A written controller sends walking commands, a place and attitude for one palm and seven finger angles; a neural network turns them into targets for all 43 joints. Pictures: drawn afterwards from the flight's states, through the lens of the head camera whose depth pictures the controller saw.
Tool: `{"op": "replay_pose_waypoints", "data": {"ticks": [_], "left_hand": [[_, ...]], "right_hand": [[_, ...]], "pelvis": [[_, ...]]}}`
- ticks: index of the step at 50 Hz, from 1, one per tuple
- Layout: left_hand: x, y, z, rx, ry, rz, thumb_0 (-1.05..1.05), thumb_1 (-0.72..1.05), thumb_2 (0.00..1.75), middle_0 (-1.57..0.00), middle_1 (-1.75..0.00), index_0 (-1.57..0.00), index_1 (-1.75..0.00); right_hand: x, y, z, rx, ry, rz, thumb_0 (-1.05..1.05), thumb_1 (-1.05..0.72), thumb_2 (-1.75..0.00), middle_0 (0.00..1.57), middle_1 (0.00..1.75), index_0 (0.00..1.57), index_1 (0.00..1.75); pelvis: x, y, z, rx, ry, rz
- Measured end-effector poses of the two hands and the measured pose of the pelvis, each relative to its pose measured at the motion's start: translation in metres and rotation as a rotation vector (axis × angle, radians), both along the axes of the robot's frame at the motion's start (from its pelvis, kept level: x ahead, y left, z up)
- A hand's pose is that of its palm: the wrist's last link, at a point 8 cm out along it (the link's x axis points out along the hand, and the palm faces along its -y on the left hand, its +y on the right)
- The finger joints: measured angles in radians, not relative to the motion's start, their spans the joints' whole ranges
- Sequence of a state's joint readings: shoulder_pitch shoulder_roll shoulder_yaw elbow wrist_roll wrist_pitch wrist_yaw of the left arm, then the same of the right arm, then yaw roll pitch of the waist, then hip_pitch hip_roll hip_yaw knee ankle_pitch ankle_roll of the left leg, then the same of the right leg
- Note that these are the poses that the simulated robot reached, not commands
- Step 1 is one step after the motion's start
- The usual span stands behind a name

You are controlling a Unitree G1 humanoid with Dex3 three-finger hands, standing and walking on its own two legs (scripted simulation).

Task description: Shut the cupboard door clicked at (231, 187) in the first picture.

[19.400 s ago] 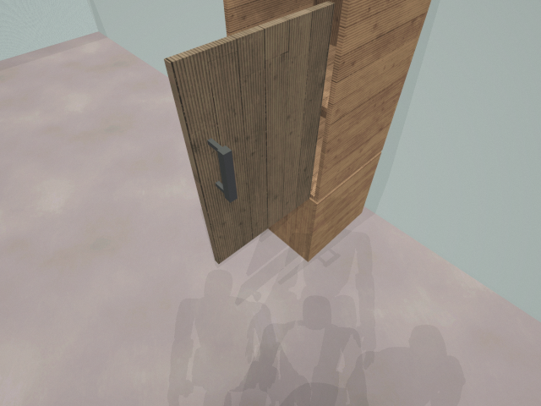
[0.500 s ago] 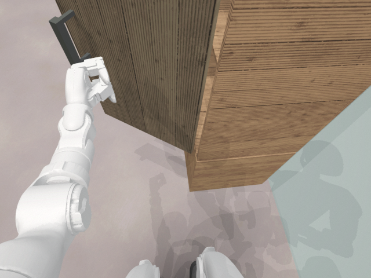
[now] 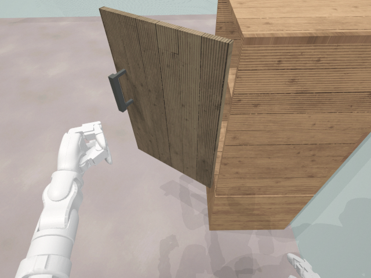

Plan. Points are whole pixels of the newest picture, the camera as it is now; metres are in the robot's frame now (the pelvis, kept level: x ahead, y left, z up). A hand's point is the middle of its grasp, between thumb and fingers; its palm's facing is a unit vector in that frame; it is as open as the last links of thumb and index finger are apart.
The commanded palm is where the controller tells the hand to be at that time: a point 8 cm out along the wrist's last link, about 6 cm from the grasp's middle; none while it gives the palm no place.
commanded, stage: draw the hand back to the body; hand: left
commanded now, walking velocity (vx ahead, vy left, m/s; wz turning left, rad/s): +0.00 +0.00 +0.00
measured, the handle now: (122, 90) +0.66 +0.23 +0.03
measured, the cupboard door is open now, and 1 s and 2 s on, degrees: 57 57 57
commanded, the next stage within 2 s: step back with the hand held close in 1.02 s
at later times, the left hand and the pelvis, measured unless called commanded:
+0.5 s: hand (34, 187) +0.23 +0.25 +0.16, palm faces +0.40 -0.85 -0.34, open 5.0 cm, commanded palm +0.18 +0.29 +0.18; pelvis +0.02 +0.00 +0.02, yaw +2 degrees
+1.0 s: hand (6, 210) +0.19 +0.26 +0.18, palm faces +0.47 -0.79 -0.39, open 7.4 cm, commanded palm +0.14 +0.30 +0.19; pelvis +0.01 -0.01 +0.02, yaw +1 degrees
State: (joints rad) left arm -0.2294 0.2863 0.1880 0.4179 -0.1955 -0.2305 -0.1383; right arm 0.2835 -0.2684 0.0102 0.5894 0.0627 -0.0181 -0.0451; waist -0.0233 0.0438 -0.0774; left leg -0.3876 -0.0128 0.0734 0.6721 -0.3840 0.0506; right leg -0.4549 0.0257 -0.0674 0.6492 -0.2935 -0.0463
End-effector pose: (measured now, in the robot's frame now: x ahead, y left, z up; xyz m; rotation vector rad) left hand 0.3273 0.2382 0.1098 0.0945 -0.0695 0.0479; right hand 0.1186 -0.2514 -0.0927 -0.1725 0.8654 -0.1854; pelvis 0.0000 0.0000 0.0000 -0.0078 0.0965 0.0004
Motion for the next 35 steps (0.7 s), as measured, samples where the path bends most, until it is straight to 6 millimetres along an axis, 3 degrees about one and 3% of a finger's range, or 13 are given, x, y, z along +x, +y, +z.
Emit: {"op": "replay_pose_waypoints", "data": {"ticks": [7,14,22,35], "left_hand": [[-0.046,0.014,0.013,0.105,0.042,0.152,0.02,0.9,0.9,-1.11,-1.29,-1.11,-1.29],[-0.083,0.033,0.032,0.155,0.031,0.26,0.02,0.9,0.9,-0.93,-1.09,-0.93,-1.09],[-0.119,0.049,0.055,0.232,0.003,0.34,0.02,0.9,0.9,-0.71,-0.85,-0.72,-0.86],[-0.182,0.069,0.09,0.39,-0.038,0.455,0.02,0.89,0.9,-0.36,-0.47,-0.37,-0.47]], "right_hand": [[0.056,0.019,0.03,-0.004,-0.129,0.066,0.01,-0.91,-0.9,0.2,0.3,0.2,0.3],[0.084,0.044,0.043,0.025,-0.194,0.154,0.01,-0.91,-0.9,0.2,0.3,0.2,0.3],[0.083,0.056,0.035,0.061,-0.167,0.187,0.01,-0.91,-0.9,0.2,0.3,0.2,0.3],[0.068,0.039,0.025,0.046,-0.139,0.154,0.01,-0.91,-0.9,0.2,0.3,0.2,0.3]], "pelvis": [[0.002,0.001,0.013,0.002,-0.083,0.016],[0.008,0.002,0.021,0.001,-0.136,0.028],[0.016,0.003,0.023,0.0,-0.158,0.032],[0.017,0.001,0.022,-0.001,-0.166,0.03]]}}
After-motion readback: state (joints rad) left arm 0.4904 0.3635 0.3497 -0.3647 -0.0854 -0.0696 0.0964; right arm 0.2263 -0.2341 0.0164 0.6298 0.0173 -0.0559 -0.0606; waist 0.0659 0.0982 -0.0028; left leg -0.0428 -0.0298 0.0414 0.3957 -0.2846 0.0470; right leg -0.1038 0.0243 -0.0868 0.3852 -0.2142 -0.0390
